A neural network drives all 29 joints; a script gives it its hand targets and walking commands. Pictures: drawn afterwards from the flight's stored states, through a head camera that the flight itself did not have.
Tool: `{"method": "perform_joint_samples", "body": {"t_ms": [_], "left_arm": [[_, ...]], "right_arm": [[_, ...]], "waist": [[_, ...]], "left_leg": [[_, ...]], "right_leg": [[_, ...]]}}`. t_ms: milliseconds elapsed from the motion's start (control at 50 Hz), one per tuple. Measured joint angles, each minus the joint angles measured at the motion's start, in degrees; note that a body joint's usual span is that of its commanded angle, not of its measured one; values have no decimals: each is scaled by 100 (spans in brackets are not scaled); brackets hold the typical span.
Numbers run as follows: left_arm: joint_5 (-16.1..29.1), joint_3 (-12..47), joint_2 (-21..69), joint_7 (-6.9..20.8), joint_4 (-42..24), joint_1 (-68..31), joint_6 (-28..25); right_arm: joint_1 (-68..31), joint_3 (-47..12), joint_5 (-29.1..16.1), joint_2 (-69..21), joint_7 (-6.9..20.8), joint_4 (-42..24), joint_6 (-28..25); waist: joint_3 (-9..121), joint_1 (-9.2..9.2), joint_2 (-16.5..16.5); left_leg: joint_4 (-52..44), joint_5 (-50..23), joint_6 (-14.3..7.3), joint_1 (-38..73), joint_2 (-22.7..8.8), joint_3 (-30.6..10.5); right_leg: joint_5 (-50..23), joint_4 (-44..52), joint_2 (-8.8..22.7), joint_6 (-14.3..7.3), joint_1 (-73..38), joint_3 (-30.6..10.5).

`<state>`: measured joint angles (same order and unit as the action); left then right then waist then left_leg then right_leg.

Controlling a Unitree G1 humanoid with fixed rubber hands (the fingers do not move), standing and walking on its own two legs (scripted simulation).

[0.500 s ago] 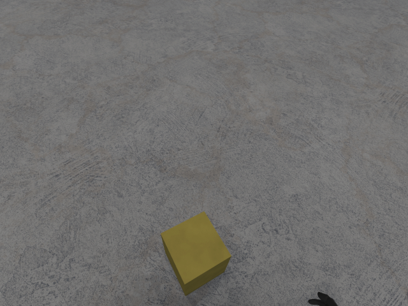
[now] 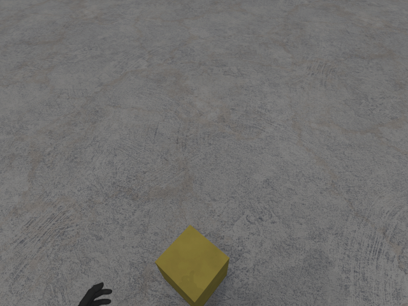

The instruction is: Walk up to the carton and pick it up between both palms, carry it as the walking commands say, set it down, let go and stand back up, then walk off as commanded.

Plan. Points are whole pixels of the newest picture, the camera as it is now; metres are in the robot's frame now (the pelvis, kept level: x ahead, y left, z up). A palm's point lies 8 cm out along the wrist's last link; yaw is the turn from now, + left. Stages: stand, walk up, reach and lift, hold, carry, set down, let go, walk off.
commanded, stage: stand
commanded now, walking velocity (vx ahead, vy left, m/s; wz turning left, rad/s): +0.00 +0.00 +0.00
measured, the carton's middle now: (193, 269) +0.38 +0.06 -0.65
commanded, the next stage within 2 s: none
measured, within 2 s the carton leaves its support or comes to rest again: neither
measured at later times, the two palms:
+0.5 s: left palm out of the picture +0.04 +0.32 -0.14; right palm out of the picture +0.07 -0.17 -0.12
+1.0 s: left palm out of the picture -0.01 +0.29 -0.14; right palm out of the picture +0.01 -0.16 -0.14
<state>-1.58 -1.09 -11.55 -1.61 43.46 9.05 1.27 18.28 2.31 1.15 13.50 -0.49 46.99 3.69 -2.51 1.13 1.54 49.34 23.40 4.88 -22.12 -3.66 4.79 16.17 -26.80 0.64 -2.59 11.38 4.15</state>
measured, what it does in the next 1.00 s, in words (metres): steps on the spot: left foot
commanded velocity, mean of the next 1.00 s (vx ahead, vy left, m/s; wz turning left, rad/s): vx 0.00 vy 0.00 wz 0.00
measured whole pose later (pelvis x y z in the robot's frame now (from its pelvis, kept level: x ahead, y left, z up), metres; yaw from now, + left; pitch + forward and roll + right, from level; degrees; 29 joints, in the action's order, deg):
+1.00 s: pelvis +0.02 +0.07 +0.00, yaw +0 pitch -1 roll +0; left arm -0.9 -0.6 -8.9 -2.4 65.4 17.6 0.2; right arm 17.7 1.3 0.7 9.4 -1.9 62.0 -0.5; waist -1.8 0.3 -0.2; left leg 23.1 12.9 -0.4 -8.9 -1.6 5.2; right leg 14.2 -20.4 4.5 3.6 4.7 2.7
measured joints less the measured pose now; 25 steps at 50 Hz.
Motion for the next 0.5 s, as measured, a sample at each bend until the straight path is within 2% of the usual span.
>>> {"method": "perform_joint_samples", "body": {"t_ms": [100,140,160,200,240,500], "left_arm": [[-35,19,4,62,196,40,-32],[-19,-5,-17,87,298,110,-13],[-15,-21,-36,95,361,154,-9],[17,-54,-97,105,517,232,15],[19,-66,-128,123,660,330,43],[35,-67,-127,29,1513,614,-51]], "right_arm": [[-147,20,-8,-14,45,71,-17],[-182,15,14,-4,23,89,-76],[-192,11,53,-5,5,114,-135],[-216,-20,60,-87,-21,191,-224],[-228,-56,46,-150,-26,215,-272],[-342,-82,-26,-248,-87,676,-437]], "waist": [[-19,-102,-105],[4,-123,-93],[25,-120,-86],[56,-150,-221],[109,-165,-282],[73,-130,-252]], "left_leg": [[-1113,-383,42,360,-82,-182],[-1857,-947,-4,699,-95,-123],[-2078,-1102,-123,825,-105,-98],[-2010,-922,-310,851,-31,-26],[-2053,-825,-388,905,10,14],[-2548,-992,-563,1279,225,101]], "right_leg": [[3,-5,109,152,-66,-68],[127,-195,108,241,-29,-70],[202,-309,101,290,0,-66],[198,-284,183,375,-55,-121],[131,-95,219,449,-159,-155],[-162,558,407,653,-596,-199]]}}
